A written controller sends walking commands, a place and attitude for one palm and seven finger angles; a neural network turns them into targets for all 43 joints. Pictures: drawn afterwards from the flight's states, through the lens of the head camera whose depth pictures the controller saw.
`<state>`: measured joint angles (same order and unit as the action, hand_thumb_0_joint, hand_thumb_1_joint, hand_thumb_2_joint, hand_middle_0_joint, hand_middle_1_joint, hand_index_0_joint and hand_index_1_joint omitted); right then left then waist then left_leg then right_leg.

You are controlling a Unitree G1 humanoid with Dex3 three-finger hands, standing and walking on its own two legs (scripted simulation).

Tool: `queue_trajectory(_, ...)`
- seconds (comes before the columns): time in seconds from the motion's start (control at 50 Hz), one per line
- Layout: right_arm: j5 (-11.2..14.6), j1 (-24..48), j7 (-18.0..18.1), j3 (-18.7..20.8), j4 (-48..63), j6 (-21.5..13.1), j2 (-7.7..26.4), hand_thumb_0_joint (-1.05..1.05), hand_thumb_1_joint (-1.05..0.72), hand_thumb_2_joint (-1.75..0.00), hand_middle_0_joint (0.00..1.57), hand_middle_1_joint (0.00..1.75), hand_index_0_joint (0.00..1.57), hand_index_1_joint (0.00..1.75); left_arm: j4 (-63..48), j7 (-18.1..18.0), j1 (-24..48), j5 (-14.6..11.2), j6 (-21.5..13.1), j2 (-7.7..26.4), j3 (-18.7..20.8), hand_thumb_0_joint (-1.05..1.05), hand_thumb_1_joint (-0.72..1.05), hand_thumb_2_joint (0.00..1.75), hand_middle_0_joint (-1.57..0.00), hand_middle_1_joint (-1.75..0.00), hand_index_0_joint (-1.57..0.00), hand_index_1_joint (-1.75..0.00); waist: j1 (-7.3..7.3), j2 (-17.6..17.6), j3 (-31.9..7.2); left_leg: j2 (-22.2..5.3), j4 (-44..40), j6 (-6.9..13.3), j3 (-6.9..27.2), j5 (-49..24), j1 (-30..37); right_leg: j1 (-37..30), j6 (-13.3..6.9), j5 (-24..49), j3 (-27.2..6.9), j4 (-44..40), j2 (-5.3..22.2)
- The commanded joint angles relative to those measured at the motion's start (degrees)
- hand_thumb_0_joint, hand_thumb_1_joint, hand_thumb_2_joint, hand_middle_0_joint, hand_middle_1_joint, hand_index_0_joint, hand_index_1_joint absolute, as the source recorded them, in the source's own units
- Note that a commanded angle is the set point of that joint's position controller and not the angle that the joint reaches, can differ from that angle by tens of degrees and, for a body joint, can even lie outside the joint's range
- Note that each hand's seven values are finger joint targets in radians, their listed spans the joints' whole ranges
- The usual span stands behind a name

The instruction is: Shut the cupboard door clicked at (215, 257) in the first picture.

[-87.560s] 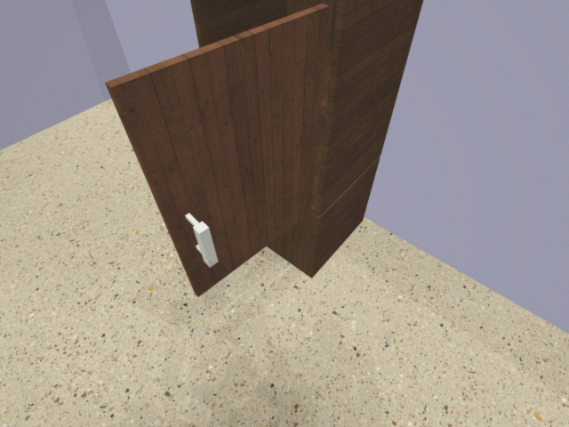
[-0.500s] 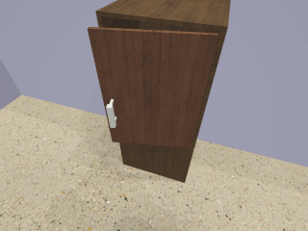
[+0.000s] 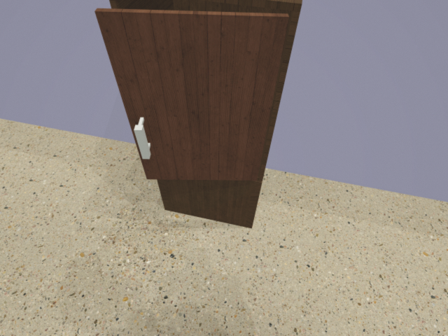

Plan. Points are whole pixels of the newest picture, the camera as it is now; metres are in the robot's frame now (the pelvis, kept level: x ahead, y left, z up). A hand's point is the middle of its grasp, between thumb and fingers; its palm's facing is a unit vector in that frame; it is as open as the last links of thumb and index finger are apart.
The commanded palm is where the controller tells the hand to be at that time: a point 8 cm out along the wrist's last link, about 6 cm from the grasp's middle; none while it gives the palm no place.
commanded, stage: come to a stop and stand still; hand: left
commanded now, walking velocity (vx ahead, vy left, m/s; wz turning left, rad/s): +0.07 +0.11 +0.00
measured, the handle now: (144, 138) +0.68 +0.25 -0.11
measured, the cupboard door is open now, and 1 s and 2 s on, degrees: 13 13 13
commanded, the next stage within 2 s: look again from close up in 0.58 s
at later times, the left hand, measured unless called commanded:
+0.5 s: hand out of the picture +0.04 +0.18 -0.19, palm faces +0.08 -0.98 -0.18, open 7.3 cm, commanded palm none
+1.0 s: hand out of the picture +0.04 +0.15 -0.18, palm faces +0.05 -0.99 -0.16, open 7.3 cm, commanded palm none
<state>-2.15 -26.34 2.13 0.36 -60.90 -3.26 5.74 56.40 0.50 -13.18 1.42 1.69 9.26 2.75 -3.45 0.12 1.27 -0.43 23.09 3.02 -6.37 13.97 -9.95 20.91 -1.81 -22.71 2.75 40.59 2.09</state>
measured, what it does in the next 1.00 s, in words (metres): steps on the spot: right foot, then left foot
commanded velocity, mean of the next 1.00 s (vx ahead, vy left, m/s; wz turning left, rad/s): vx -0.02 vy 0.01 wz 0.00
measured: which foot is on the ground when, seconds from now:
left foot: down 0.00-0.06, up 0.08-0.32, down 0.34-1.00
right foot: up 0.00-0.04, down 0.06-1.00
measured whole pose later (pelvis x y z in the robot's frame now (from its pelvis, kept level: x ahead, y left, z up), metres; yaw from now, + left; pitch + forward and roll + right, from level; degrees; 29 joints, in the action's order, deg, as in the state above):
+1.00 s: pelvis +0.04 -0.01 +0.00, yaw +1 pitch -1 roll +0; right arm -0.4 -15.2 1.4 0.1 -64.2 -0.3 9.1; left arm 61.5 -1.4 -17.5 0.8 -0.6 8.0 -0.2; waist 0.2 -0.6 2.1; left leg -0.9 24.1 0.2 -2.5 8.6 -14.6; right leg 8.1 -1.3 -16.0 2.3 25.0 -0.5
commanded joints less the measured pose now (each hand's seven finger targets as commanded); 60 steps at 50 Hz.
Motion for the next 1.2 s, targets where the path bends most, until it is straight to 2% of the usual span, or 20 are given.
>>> queue_trajectory(0.0,0.84,-3.15,-0.07,1.56,0.41,0.49,7.76,0.00,-0.90,-0.90,0.20,0.30,0.20,0.30,-1.71,-0.30,-4.50,-0.38,-3.22,1.00,-0.17,0.00,0.90,0.90,-0.20,-0.30,-0.20,-0.30,4.10,2.16,-2.34,-8.36,0.42,3.22,8.74,4.40,-9.73,-19.61,-0.89,7.61,-0.50,-16.98,0.34)
queue_trajectory(0.02,1.40,-1.30,-0.47,0.97,1.26,0.27,5.72,0.00,-0.90,-0.90,0.20,0.30,0.20,0.30,-0.09,-1.06,-9.92,-0.28,-3.67,4.70,0.38,0.00,0.90,0.90,-0.20,-0.30,-0.20,-0.30,6.68,-5.66,-4.24,-3.80,8.95,0.51,3.89,11.83,-20.90,-30.69,-3.89,6.06,-12.12,-19.90,9.83)
queue_trajectory(0.04,1.22,2.05,-0.70,0.93,3.36,0.69,5.09,0.00,-0.90,-0.90,0.20,0.30,0.20,0.30,0.86,-1.46,-14.23,-0.40,-3.56,9.42,1.39,0.00,0.90,0.90,-0.20,-0.30,-0.20,-0.30,8.38,-13.73,-2.19,-0.12,19.53,-1.41,-0.11,19.72,-27.61,-29.22,-8.52,2.83,-25.04,-25.83,20.07)
queue_trajectory(0.06,0.60,5.92,-1.12,1.68,4.68,1.22,6.88,0.00,-0.90,-0.90,0.20,0.30,0.20,0.30,0.99,-1.60,-14.69,-0.32,-3.50,9.66,1.42,0.00,0.90,0.90,-0.20,-0.30,-0.20,-0.30,9.01,-7.09,1.97,-1.49,29.65,-1.41,3.28,20.81,-29.28,-22.79,-12.16,1.94,-27.88,-28.81,23.08)
queue_trajectory(0.1,0.56,4.92,-2.01,2.22,4.10,2.15,6.43,0.00,-0.90,-0.90,0.20,0.30,0.20,0.30,-0.92,-1.94,-8.35,0.01,-4.01,7.57,1.06,0.00,0.90,0.90,-0.20,-0.30,-0.20,-0.30,5.10,-7.12,5.35,-3.15,35.43,-1.74,5.58,13.89,-27.62,-13.06,-11.07,-4.38,-24.00,-30.82,18.93)
queue_trajectory(0.14,0.66,2.57,-2.55,2.25,3.14,2.94,5.93,0.00,-0.90,-0.90,0.20,0.30,0.20,0.30,-2.37,-2.30,-3.59,0.14,-4.32,5.49,0.63,0.00,0.90,0.90,-0.20,-0.30,-0.20,-0.30,2.21,-9.31,6.69,-4.15,33.77,-2.31,5.81,7.24,-22.94,-7.83,-8.79,5.12,-14.39,-30.45,15.84)
queue_trajectory(0.18,1.28,2.97,-2.65,1.91,3.49,3.24,4.91,0.00,-0.90,-0.90,0.20,0.30,0.20,0.30,-2.92,-2.10,-2.03,0.13,-4.40,6.44,0.69,0.00,0.90,0.90,-0.20,-0.30,-0.20,-0.30,1.88,-9.98,4.93,-3.12,24.56,-3.42,3.81,5.77,-16.19,-6.18,-7.78,15.87,-8.64,-27.86,13.88)
queue_trajectory(0.22,1.63,3.42,-2.38,1.77,3.70,3.27,4.50,0.00,-0.90,-0.90,0.20,0.30,0.20,0.30,-3.09,-2.13,-1.48,0.24,-3.74,7.79,1.02,0.00,0.90,0.90,-0.20,-0.30,-0.20,-0.30,1.94,-8.83,4.61,-1.77,14.86,-4.15,2.61,2.13,-8.11,-3.05,-6.70,16.31,-6.72,-23.90,12.83)
queue_trajectory(0.26,1.54,0.82,-1.93,1.77,2.79,2.85,5.51,0.00,-0.90,-0.90,0.20,0.30,0.20,0.30,-2.65,-2.00,-1.92,-0.20,-2.62,8.11,1.11,0.00,0.90,0.90,-0.20,-0.30,-0.20,-0.30,1.26,-2.67,2.22,-0.26,5.25,-4.59,2.48,-5.64,2.51,1.02,-4.06,10.29,-5.47,-16.59,9.34)
queue_trajectory(0.28,1.37,-0.08,-1.64,2.18,2.96,2.28,8.26,0.00,-0.90,-0.90,0.20,0.30,0.20,0.30,-2.73,-1.81,-3.17,-0.48,-1.96,6.56,0.75,0.00,0.90,0.90,-0.20,-0.30,-0.20,-0.30,1.58,5.97,0.37,-4.67,1.70,-3.21,7.80,-9.70,3.64,1.28,-1.88,5.96,-3.35,-9.94,5.45)
queue_trajectory(0.3,1.00,1.32,-1.14,2.77,4.37,1.99,11.90,0.00,-0.90,-0.90,0.20,0.30,0.20,0.30,-3.01,-1.72,-5.13,-1.00,-1.37,4.10,0.45,0.00,0.90,0.90,-0.20,-0.30,-0.20,-0.30,2.85,15.69,-0.39,-13.87,-4.53,1.35,18.81,-12.74,0.55,1.36,1.03,-2.11,0.77,-4.25,1.11)
queue_trajectory(0.32,1.11,3.72,-0.65,3.08,6.08,2.34,13.45,0.00,-0.90,-0.90,0.20,0.30,0.20,0.30,-3.34,-1.82,-5.70,-0.92,-0.93,3.82,0.10,0.00,0.90,0.90,-0.20,-0.30,-0.20,-0.30,3.28,14.16,0.80,-17.26,-8.98,5.53,22.99,-7.93,-6.59,-2.33,1.39,-8.02,-0.25,1.94,0.18)
queue_trajectory(0.34,0.63,6.80,-0.56,3.08,7.26,2.57,14.07,0.00,-0.90,-0.90,0.20,0.30,0.20,0.30,-3.44,-1.91,-7.00,-0.78,-0.89,2.69,-0.07,0.00,0.90,0.90,-0.20,-0.30,-0.20,-0.30,4.28,10.22,2.53,-17.31,-9.59,6.73,22.88,-1.70,-12.30,-4.23,0.99,-8.08,-1.67,3.14,0.65)
queue_trajectory(0.38,0.78,10.88,-0.33,2.18,6.53,2.14,11.47,0.00,-0.90,-0.90,0.20,0.30,0.20,0.30,-0.87,-1.71,-7.71,-0.40,-0.75,1.98,-0.72,0.00,0.90,0.90,-0.20,-0.30,-0.20,-0.30,4.87,11.20,0.88,-13.74,-10.17,5.37,20.45,-3.41,-9.04,-5.01,0.85,-4.52,-1.62,2.17,1.49)
queue_trajectory(0.46,1.43,13.24,0.13,2.11,6.25,2.11,10.79,0.00,-0.90,-0.90,0.20,0.30,0.20,0.30,0.79,-1.65,-9.63,-0.70,-1.80,2.54,-1.15,0.00,0.90,0.90,-0.20,-0.30,-0.20,-0.30,5.22,2.82,-4.05,-11.25,-1.86,4.04,14.79,-16.68,-1.98,-9.13,1.53,6.68,-2.96,-12.78,1.34)
queue_trajectory(0.52,2.06,12.85,-0.23,2.14,5.83,2.44,8.91,0.00,-0.90,-0.90,0.20,0.30,0.20,0.30,0.38,-2.06,-7.20,-0.49,-2.63,4.70,-1.50,0.00,0.90,0.90,-0.20,-0.30,-0.20,-0.30,2.90,-2.94,-3.46,-6.27,1.12,-0.43,10.17,-11.98,-0.84,-7.81,-0.11,19.95,-8.70,-17.16,4.92)
queue_trajectory(0.56,1.92,13.49,-0.35,2.24,4.94,2.86,9.16,0.00,-0.90,-0.90,0.20,0.30,0.20,0.30,0.22,-2.19,-5.79,-0.54,-2.73,4.17,-1.63,0.00,0.90,0.90,-0.20,-0.30,-0.20,-0.30,2.46,-5.86,-1.50,-6.03,1.02,-0.98,9.82,-9.41,-0.04,-5.75,0.16,17.60,-7.78,-17.49,4.29)
queue_trajectory(0.62,1.85,13.91,-0.60,1.87,3.79,2.70,8.71,0.00,-0.90,-0.90,0.20,0.30,0.20,0.30,0.50,-2.32,-6.59,-0.44,-2.69,4.01,-1.71,0.00,0.90,0.90,-0.20,-0.30,-0.20,-0.30,2.87,-1.33,0.08,-5.84,-0.85,-1.15,9.64,-6.56,-0.76,-5.47,0.13,13.10,-7.70,-18.83,3.71)
queue_trajectory(0.74,1.60,13.22,-0.86,1.39,2.27,2.81,7.23,0.00,-0.90,-0.90,0.20,0.30,0.20,0.30,1.50,-2.30,-7.29,-0.41,-2.94,4.07,-1.70,0.00,0.90,0.90,-0.20,-0.30,-0.20,-0.30,2.96,-0.73,2.73,-4.80,-2.59,-1.92,9.28,-0.30,-2.33,-4.14,-0.33,4.49,-8.27,-22.33,3.80)
queue_trajectory(1.18,1.58,6.10,-0.24,-0.05,-3.60,1.76,6.20,0.00,-0.90,-0.90,0.20,0.30,0.20,0.30,5.34,-2.47,-9.75,-0.91,-3.30,2.65,-2.15,0.00,0.90,0.90,-0.20,-0.30,-0.20,-0.30,3.89,-0.33,2.34,-4.96,-2.67,-1.90,8.89,-8.65,-1.85,-9.79,-0.86,11.33,-5.78,-21.76,3.62)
